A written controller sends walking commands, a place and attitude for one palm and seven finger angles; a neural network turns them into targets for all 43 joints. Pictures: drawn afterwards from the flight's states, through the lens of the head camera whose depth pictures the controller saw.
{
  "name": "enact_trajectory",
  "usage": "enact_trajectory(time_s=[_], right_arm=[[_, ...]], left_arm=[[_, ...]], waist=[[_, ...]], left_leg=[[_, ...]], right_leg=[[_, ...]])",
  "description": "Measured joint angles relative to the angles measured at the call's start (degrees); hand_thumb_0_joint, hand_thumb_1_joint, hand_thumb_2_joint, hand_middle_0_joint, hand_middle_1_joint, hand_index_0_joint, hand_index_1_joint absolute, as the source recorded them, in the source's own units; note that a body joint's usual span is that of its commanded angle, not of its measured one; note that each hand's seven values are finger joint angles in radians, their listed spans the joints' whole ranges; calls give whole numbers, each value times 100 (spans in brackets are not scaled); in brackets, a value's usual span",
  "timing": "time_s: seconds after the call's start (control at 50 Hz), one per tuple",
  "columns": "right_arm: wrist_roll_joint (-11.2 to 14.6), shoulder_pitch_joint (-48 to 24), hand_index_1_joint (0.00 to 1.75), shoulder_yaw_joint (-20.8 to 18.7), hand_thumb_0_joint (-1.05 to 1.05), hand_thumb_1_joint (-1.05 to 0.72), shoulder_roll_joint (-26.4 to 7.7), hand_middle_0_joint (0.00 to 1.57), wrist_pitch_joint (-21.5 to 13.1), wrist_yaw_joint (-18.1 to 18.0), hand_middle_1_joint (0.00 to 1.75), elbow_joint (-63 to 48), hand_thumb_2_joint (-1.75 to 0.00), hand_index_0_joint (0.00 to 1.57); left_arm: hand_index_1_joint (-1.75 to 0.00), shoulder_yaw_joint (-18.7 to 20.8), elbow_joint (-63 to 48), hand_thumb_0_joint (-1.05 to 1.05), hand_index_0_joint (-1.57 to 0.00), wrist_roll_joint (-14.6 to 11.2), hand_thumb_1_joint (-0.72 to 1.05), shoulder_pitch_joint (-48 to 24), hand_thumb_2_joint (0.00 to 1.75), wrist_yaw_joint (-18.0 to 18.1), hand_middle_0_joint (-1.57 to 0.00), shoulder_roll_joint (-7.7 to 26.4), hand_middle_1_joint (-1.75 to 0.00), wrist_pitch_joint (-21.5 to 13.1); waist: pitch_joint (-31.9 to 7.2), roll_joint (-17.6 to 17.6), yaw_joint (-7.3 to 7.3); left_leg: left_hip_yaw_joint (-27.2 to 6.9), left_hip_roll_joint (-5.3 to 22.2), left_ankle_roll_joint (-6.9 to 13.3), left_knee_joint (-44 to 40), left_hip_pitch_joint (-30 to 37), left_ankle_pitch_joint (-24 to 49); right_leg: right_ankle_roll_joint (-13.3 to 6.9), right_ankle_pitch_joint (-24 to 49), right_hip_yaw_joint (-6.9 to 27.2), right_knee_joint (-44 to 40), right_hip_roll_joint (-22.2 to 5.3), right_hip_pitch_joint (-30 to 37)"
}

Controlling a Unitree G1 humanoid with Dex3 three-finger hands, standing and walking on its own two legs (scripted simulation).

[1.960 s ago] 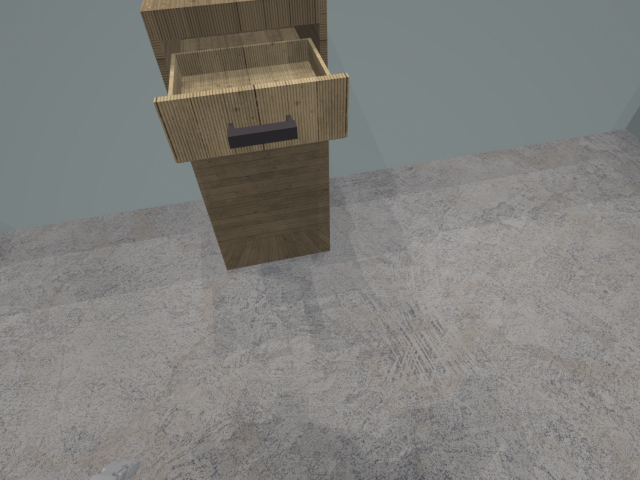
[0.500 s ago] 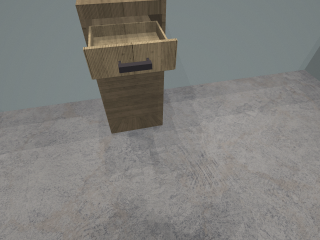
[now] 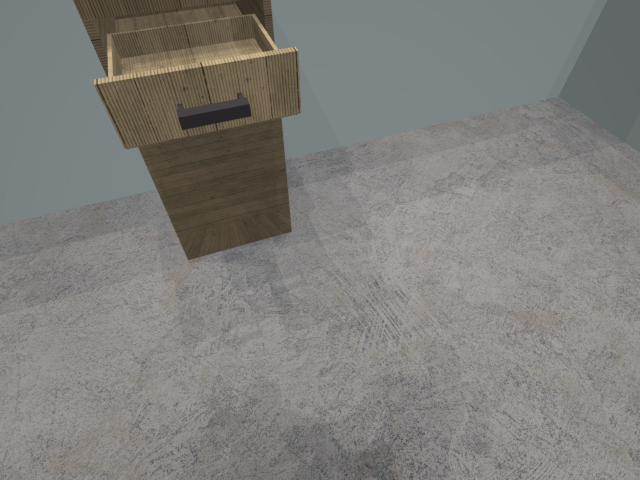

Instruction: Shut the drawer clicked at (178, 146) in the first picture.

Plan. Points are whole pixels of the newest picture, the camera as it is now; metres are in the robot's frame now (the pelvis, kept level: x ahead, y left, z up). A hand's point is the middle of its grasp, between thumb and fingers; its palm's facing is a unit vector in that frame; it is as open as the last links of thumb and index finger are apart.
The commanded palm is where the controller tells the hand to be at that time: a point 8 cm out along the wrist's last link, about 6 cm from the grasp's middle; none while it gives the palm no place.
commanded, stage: walk to a spot facing it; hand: left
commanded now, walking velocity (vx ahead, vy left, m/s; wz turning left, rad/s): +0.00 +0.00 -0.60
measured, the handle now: (212, 107) +0.74 +0.28 +0.05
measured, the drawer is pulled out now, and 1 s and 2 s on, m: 0.30 0.30 0.30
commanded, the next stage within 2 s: none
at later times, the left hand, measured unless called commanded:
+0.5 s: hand out of the picture +0.06 +0.14 -0.14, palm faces -0.12 -0.97 -0.23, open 7.4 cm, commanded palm none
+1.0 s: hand (229, 327) +0.38 +0.20 -0.17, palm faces -0.43 -0.88 -0.19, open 7.4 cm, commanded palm none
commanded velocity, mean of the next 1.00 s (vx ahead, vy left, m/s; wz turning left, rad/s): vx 0.23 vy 0.00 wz -0.57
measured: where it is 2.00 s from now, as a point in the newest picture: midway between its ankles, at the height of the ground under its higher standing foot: (337, 438)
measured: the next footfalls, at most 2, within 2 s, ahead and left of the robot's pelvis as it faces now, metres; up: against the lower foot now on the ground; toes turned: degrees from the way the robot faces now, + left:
left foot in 0.82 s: +0.33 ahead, +0.06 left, +0.00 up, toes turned -24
right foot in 1.66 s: +0.24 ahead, -0.11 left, +0.00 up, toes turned -65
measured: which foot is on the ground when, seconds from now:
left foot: down 0.00-0.10, up 0.12-0.80, down 0.82-1.00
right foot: down 0.00-0.82, up 0.84-1.00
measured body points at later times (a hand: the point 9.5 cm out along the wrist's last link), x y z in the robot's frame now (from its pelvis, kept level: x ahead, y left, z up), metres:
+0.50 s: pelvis +0.05 -0.04 +0.02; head +0.06 -0.07 +0.47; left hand +0.06 +0.19 -0.12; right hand +0.08 -0.32 -0.13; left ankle +0.10 +0.13 -0.64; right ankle +0.01 -0.09 -0.73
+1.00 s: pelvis +0.25 +0.03 +0.01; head +0.28 +0.07 +0.46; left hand +0.41 +0.25 -0.16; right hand +0.20 -0.21 -0.11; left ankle +0.29 +0.07 -0.73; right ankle +0.14 -0.07 -0.61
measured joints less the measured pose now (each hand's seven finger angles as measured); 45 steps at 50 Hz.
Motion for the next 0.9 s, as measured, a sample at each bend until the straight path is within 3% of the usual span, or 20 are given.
enact_trajectory(time_s=[0.04, 0.08, 0.1, 0.12, 0.16, 0.2, 0.26, 0.34, 0.48, 0.6, 0.72, 0.78, 0.82, 0.86, 0.9], right_arm=[[-15, 44, 30, -37, 0, -90, 45, 20, 16, 7, 30, -59, -90, 20], [-25, 102, 30, -76, 1, -90, 39, 20, 52, 20, 30, -94, -90, 20], [-19, 134, 30, -98, 1, -90, 14, 20, 84, 33, 30, -102, -90, 20], [-17, 152, 30, -125, 1, -90, -1, 20, 134, 39, 30, -95, -90, 20], [-17, 201, 30, -154, 1, -90, -2, 20, 242, 66, 30, -71, -90, 20], [-22, 211, 30, -163, 1, -91, 13, 20, 271, 116, 30, -45, -90, 20], [-48, 198, 30, -196, 1, -91, 14, 20, 180, 177, 30, -105, -90, 20], [-74, 241, 30, -258, 1, -91, -40, 20, 58, 174, 30, -185, -90, 20], [-93, 274, 30, -301, 1, -91, -110, 19, 23, 132, 30, -162, -90, 20], [-75, 150, 30, -244, 1, -91, 66, 19, -12, 176, 30, -267, -90, 20], [-4, -84, 30, -172, 1, -91, 316, 19, -92, 234, 30, -519, -90, 20], [41, -183, 30, -113, 1, -91, 447, 20, -210, 234, 30, -693, -90, 20], [40, -182, 30, -30, 1, -91, 498, 20, -380, 187, 30, -828, -90, 20], [16, -161, 30, 36, 1, -90, 577, 20, -471, 132, 30, -842, -90, 20], [-8, 1, 30, 85, 0, -90, 612, 20, -466, 87, 30, -813, -90, 20]], left_arm=[[-30, 43, -72, 1, -20, 2, 90, 64, 90, -28, -20, -106, -30, 43], [-30, 69, -161, 1, -20, 12, 90, 170, 90, -69, -20, -215, -30, 23], [-30, 83, -206, 1, -20, 31, 90, 234, 90, -84, -20, -266, -30, -26], [-30, 83, -230, 1, -20, 54, 90, 279, 90, -78, -20, -316, -30, -88], [-30, 79, -271, 1, -20, 38, 90, 377, 90, -24, -20, -405, -30, -159], [-30, 93, -276, 1, -20, 10, 90, 531, 90, 14, -20, -479, -30, -215], [-30, 82, -199, 1, -20, -29, 90, 782, 90, 3, -20, -558, -30, -316], [-30, 91, -82, 1, -20, -32, 90, 1065, 90, -15, -20, -625, -30, -436], [-30, 120, 29, 1, -20, 7, 90, 1352, 90, 24, -20, -710, -30, -594], [-30, 108, 91, 1, -20, 35, 90, 1527, 90, 68, -20, -743, -30, -668], [-30, 116, 132, 1, -20, 72, 90, 1608, 90, 135, -20, -690, -30, -659], [-30, 172, 139, 1, -20, 76, 90, 1598, 90, 150, -20, -584, -30, -618], [-30, 248, 138, 1, -20, 27, 90, 1616, 90, 134, -20, -498, -30, -589], [-30, 338, 209, 1, -20, -23, 90, 1406, 90, 104, -20, -360, -30, -494], [-30, 404, 184, 1, -20, 0, 90, 1194, 90, 70, -20, -232, -30, -427]], waist=[[77, 49, 23], [89, 176, 48], [74, 286, 55], [64, 380, 33], [50, 434, 31], [14, 391, 94], [-61, 306, 103], [-237, 251, 69], [-489, 353, 127], [-584, 349, 205], [-529, 242, 317], [-459, 98, 332], [-435, 29, 256], [-324, -153, 222], [-270, -233, 193]], left_leg=[[162, 91, -46, 166, 0, -100], [269, 251, -140, 474, -86, -265], [269, 389, -137, 782, -219, -428], [76, 425, -148, 1340, -469, -839], [-396, 250, -118, 2494, -977, -1159], [-608, 113, -90, 3235, -1347, -758], [-724, 58, -124, 3599, -1684, 6], [-837, 91, -212, 3624, -1921, 472], [-988, 203, -316, 3274, -2086, 601], [-931, 197, -339, 2806, -2192, 535], [-845, 47, -243, 1962, -2058, 285], [-810, -95, -120, 1073, -1645, 193], [-778, -122, 42, 396, -1189, 348], [-495, -157, 297, 707, -1112, 162], [-243, -132, 440, 642, -821, 28]], right_leg=[[33, -411, -247, 472, -87, -146], [42, -270, -456, 323, -157, -55], [-80, -119, -521, 154, -92, -3], [-257, -84, -581, 214, -5, -55], [-493, -38, -632, 111, 85, -8], [-569, 204, -535, -350, 176, 167], [-579, 649, -290, -1169, 295, 467], [-629, 994, 4, -1876, 402, 755], [-652, 1002, 368, -2278, 596, 1143], [-602, 812, 722, -2417, 659, 1499], [-430, 410, 1137, -2350, 584, 1856], [-298, 7, 1360, -2003, 516, 1920], [-259, -479, 1406, -1089, 597, 1663], [-208, -777, 968, 786, 544, 934], [-126, -630, 420, 2243, 391, 230]])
